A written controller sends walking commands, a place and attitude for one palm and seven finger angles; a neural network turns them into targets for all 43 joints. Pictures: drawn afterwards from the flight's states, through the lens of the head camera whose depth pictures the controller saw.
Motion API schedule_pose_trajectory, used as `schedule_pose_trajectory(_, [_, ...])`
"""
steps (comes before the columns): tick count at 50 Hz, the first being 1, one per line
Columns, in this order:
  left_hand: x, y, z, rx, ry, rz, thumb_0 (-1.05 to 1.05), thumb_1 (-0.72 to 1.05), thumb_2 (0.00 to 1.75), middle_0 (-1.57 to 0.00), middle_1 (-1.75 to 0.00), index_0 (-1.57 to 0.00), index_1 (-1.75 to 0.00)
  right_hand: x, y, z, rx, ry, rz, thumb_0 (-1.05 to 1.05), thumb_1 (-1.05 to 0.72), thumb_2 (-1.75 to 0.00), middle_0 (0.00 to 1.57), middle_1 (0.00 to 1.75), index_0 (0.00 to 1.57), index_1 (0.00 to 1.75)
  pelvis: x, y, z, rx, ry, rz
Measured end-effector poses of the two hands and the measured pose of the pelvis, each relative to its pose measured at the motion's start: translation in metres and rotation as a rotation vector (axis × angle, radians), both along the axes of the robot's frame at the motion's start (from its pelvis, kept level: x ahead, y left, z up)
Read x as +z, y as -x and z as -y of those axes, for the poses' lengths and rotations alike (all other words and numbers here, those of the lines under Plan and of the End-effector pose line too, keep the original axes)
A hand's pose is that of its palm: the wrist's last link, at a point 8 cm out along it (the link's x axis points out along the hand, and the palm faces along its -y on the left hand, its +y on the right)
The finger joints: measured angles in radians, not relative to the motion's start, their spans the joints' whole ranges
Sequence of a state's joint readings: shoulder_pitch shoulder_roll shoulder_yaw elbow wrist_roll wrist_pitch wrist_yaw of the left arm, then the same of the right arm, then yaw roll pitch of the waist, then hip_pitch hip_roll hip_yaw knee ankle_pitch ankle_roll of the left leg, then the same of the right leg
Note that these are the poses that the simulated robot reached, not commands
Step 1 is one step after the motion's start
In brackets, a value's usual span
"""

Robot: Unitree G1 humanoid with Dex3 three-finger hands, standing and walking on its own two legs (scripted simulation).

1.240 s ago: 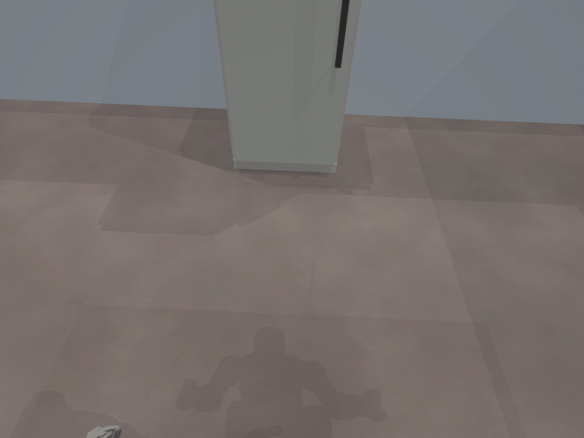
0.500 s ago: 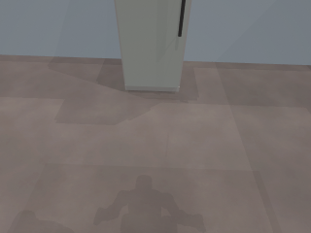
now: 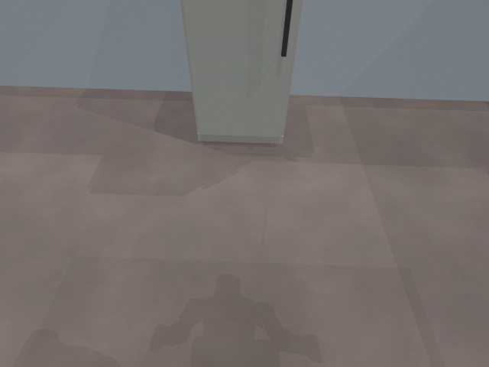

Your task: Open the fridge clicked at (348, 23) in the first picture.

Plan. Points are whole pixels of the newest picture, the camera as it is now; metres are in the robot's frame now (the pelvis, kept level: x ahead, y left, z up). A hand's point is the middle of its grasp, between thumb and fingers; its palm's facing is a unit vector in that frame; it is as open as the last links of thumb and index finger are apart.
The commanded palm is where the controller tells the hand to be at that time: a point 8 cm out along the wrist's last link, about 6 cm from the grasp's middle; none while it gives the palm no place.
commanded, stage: look at it before walking up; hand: right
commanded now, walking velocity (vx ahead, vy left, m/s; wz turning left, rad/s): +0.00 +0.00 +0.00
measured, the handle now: out of the picture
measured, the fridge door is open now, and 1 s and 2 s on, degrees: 0 0 0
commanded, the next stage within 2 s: walk to a spot facing it in 0.20 s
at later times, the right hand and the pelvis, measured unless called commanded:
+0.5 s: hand out of the picture +0.06 -0.22 -0.18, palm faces -0.01 +0.97 -0.26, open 7.4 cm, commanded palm none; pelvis +0.03 +0.00 -0.01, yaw +0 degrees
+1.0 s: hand (326, 297) +0.32 -0.17 -0.19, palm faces -0.05 +0.98 -0.22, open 7.3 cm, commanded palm none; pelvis +0.21 +0.02 -0.03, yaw +1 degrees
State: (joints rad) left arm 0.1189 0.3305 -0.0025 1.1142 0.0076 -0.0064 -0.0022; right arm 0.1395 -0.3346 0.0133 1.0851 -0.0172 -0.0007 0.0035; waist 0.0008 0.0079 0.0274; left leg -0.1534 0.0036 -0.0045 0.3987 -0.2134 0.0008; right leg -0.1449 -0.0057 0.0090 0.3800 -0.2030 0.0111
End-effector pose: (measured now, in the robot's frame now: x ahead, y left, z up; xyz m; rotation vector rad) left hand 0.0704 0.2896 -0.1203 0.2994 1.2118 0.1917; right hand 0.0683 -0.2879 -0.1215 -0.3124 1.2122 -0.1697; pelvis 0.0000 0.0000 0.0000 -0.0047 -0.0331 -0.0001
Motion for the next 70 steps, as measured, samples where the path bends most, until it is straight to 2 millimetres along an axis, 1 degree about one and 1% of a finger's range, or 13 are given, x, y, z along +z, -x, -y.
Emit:
schedule_pose_trajectory(19, [-0.002,-0.010,0.001,-0.002,0.003,-0.003,0.00,0.90,0.90,-0.21,-0.30,-0.20,-0.30,-0.001,-0.001,-0.001,-0.011,0.009,-0.019,0.01,-0.90,-0.90,0.20,0.30,0.20,0.30,0.000,-0.010,-0.001,0.005,-0.001,-0.004])
schedule_pose_trajectory(25, [-0.016,0.002,0.024,0.015,0.043,-0.059,0.00,0.90,0.90,-0.20,-0.30,-0.20,-0.30,-0.021,0.014,-0.019,-0.047,-0.069,-0.067,0.01,-0.90,-0.90,0.20,0.30,0.20,0.30,-0.007,-0.029,0.004,0.004,-0.019,-0.013])
schedule_pose_trajectory(32, [-0.025,0.023,0.068,0.101,0.083,-0.122,0.00,0.90,0.90,-0.20,-0.30,-0.20,-0.30,-0.046,0.033,-0.032,-0.084,-0.166,-0.228,0.01,-0.90,-0.90,0.20,0.30,0.20,0.30,-0.015,-0.067,0.022,0.029,-0.011,-0.016])
schedule_pose_trajectory(37, [-0.017,0.061,0.098,0.198,0.129,-0.262,0.00,0.90,0.90,-0.20,-0.30,-0.20,-0.30,-0.040,-0.015,-0.041,-0.049,-0.192,-0.229,0.01,-0.91,-0.90,0.20,0.30,0.20,0.30,-0.007,-0.096,0.021,0.032,-0.015,-0.021])
schedule_pose_trajectory(42, [-0.009,0.086,0.115,0.274,0.178,-0.442,0.00,0.90,0.90,-0.21,-0.30,-0.20,-0.30,-0.034,-0.103,-0.047,-0.007,-0.171,-0.128,0.02,-0.93,-0.90,0.20,0.30,0.20,0.30,-0.007,-0.132,0.012,0.038,-0.019,-0.027])
schedule_pose_trajectory(46, [-0.013,0.079,0.110,0.324,0.206,-0.532,0.00,0.90,0.90,-0.21,-0.30,-0.20,-0.30,-0.034,-0.185,-0.058,0.047,-0.142,-0.031,0.02,-0.93,-0.90,0.20,0.30,0.20,0.30,-0.017,-0.169,-0.004,0.049,-0.021,-0.023])
schedule_pose_trajectory(49, [-0.027,0.053,0.094,0.327,0.216,-0.558,0.00,0.90,0.90,-0.21,-0.30,-0.20,-0.30,-0.041,-0.235,-0.069,0.055,-0.120,0.076,0.01,-0.92,-0.90,0.20,0.30,0.20,0.30,-0.032,-0.198,-0.020,0.033,-0.009,-0.015])
schedule_pose_trajectory(51, [-0.035,0.018,0.078,0.305,0.202,-0.515,0.00,0.90,0.90,-0.21,-0.30,-0.20,-0.30,-0.039,-0.250,-0.074,0.032,-0.122,0.108,0.01,-0.92,-0.90,0.20,0.30,0.20,0.30,-0.032,-0.212,-0.024,0.020,-0.021,-0.003])
schedule_pose_trajectory(57, [-0.035,-0.148,0.037,0.197,0.129,-0.181,0.00,0.91,0.90,-0.20,-0.30,-0.20,-0.30,-0.036,-0.256,-0.082,-0.020,-0.137,0.032,0.00,-0.93,-0.90,0.20,0.30,0.20,0.30,-0.017,-0.258,-0.023,0.011,-0.038,-0.006])
schedule_pose_trajectory(61, [-0.019,-0.254,0.035,0.118,0.105,0.019,0.00,0.91,0.90,-0.20,-0.30,-0.19,-0.30,-0.042,-0.257,-0.073,-0.051,-0.162,-0.033,0.00,-0.94,-0.90,0.20,0.30,0.20,0.30,-0.014,-0.292,-0.015,0.009,-0.049,-0.008])
schedule_pose_trajectory(64, [-0.010,-0.317,0.045,0.060,0.088,0.114,0.00,0.91,0.90,-0.20,-0.30,-0.19,-0.30,-0.053,-0.260,-0.063,-0.087,-0.191,-0.077,0.00,-0.93,-0.90,0.20,0.30,0.20,0.30,-0.018,-0.321,-0.003,0.006,-0.061,-0.001])
schedule_pose_trajectory(67, [-0.010,-0.358,0.058,0.035,0.071,0.170,0.00,0.91,0.90,-0.20,-0.30,-0.19,-0.30,-0.065,-0.270,-0.051,-0.106,-0.208,-0.130,0.01,-0.92,-0.90,0.20,0.30,0.20,0.30,-0.025,-0.349,0.010,0.015,-0.051,0.005])
schedule_pose_trajectory(70, [-0.008,-0.367,0.073,0.049,0.079,0.140,-0.01,0.91,0.90,-0.20,-0.30,-0.19,-0.30,-0.058,-0.294,-0.043,-0.101,-0.207,-0.154,0.01,-0.92,-0.90,0.20,0.30,0.20,0.30,-0.018,-0.373,0.017,0.018,-0.043,0.001])
